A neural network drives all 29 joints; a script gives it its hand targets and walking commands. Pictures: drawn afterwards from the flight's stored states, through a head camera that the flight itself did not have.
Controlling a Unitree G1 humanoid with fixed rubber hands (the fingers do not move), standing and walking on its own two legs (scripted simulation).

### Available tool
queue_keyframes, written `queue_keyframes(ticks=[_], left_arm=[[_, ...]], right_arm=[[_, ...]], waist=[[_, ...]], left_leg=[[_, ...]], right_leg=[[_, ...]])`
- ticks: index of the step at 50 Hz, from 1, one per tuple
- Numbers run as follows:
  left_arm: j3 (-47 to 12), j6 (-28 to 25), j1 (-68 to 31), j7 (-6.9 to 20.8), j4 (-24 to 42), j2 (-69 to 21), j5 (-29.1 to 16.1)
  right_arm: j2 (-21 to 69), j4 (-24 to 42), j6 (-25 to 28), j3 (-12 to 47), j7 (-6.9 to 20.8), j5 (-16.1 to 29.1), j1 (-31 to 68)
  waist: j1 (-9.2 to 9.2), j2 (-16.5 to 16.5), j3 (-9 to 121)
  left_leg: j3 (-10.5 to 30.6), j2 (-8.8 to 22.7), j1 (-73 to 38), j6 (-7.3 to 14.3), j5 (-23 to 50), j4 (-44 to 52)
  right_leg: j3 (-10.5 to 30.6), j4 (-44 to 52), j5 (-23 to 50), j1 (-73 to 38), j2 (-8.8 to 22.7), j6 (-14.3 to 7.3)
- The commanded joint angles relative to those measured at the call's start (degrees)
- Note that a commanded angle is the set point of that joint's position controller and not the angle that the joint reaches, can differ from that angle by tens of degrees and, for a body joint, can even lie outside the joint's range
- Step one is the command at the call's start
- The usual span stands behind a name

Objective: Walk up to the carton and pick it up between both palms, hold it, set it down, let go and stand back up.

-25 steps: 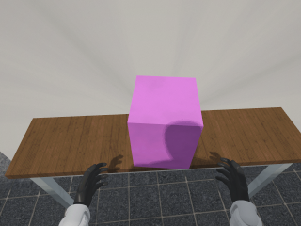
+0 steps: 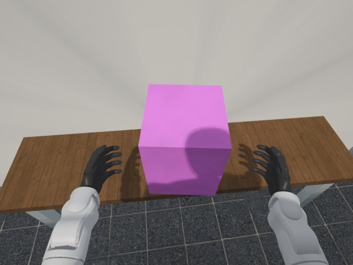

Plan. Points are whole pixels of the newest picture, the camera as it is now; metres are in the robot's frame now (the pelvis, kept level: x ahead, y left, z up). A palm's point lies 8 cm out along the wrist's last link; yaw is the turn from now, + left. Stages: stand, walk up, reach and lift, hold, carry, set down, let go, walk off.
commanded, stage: reach and lift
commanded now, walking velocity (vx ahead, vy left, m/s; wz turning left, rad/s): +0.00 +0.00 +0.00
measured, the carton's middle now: (183, 142) +0.43 -0.01 -0.03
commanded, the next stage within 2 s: none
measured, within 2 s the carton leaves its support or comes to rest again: neither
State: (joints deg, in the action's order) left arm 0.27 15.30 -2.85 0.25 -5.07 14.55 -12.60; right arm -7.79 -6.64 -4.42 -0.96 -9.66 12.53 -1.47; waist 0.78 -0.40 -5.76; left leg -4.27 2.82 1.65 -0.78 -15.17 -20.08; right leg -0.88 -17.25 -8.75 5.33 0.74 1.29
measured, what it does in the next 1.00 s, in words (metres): stands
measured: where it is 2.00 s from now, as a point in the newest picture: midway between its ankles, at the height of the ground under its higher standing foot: outside the picture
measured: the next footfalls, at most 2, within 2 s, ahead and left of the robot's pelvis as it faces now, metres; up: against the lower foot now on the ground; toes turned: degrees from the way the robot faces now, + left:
none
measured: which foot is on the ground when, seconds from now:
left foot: down 0.00-1.00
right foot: down 0.00-1.00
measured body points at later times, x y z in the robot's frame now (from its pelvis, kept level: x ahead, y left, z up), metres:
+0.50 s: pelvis -0.01 +0.00 +0.00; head +0.02 +0.01 +0.45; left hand +0.37 +0.19 +0.09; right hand +0.34 -0.21 +0.08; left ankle -0.05 +0.12 -0.75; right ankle +0.01 -0.14 -0.75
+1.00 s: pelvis -0.01 -0.01 +0.00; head +0.03 +0.01 +0.45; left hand +0.45 +0.17 +0.13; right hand +0.42 -0.21 +0.12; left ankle -0.05 +0.12 -0.75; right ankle +0.01 -0.14 -0.75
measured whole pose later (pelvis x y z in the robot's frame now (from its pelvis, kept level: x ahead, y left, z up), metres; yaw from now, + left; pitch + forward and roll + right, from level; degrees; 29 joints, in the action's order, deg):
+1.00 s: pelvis -0.01 -0.01 +0.00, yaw +1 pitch +7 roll -1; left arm 0.7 19.7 -48.8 -0.8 -43.2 19.5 -13.7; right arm -11.9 -40.6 -13.1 -2.7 -11.4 17.6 44.1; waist 5.0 -0.8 2.4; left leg -2.5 3.3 15.4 -1.4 -13.9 -22.9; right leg -2.4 -17.8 -6.8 17.4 0.4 0.7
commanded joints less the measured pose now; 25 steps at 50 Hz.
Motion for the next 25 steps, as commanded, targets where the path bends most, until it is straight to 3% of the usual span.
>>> queue_keyframes(ticks=[1, 16, 25], left_arm=[[4.37, -1.16, -19.46, 0.11, 11.49, 5.76, 0.15], [6.86, 3.49, -39.47, -0.01, 2.79, 8.84, 0.73], [5.8, 4.18, -53.06, -0.37, -3.65, 12.01, -0.69]], right_arm=[[-6.28, 13.55, 2.31, -3.0, -0.35, 0.25, 16.43], [-9.03, 4.49, -1.95, -3.76, -0.99, 2.23, 35.65], [-11.77, -2.2, -3.55, -5.4, -0.86, 2.38, 48.58]], waist=[[0.51, 1.81, 21.47], [0.87, 2.47, 26.95], [2.54, 2.02, 34.69]], left_leg=[[0.85, -2.77, -0.09, -1.99, 25.41, 0.21], [0.82, -2.95, 1.86, -1.17, 21.82, 0.13], [1.58, -2.82, 1.85, -1.47, 21.98, -1.02]], right_leg=[[2.52, -1.31, 19.42, -10.19, -2.71, -1.24], [1.73, -1.87, 17.66, -9.29, -3.23, -0.71], [0.71, -2.54, 19.49, -8.82, -3.51, -0.24]])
